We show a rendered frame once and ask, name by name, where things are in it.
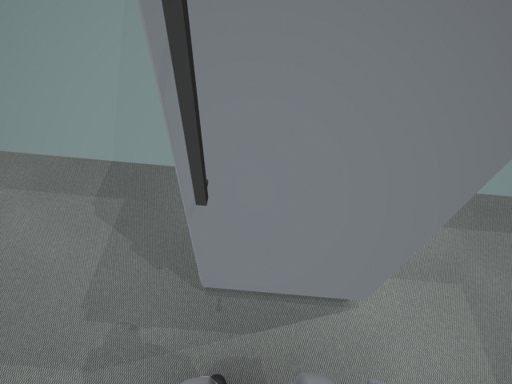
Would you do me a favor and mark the fridge door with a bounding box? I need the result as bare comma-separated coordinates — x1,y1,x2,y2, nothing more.
140,0,512,301

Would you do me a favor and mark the handle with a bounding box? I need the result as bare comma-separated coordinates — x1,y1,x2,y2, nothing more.
162,0,208,206

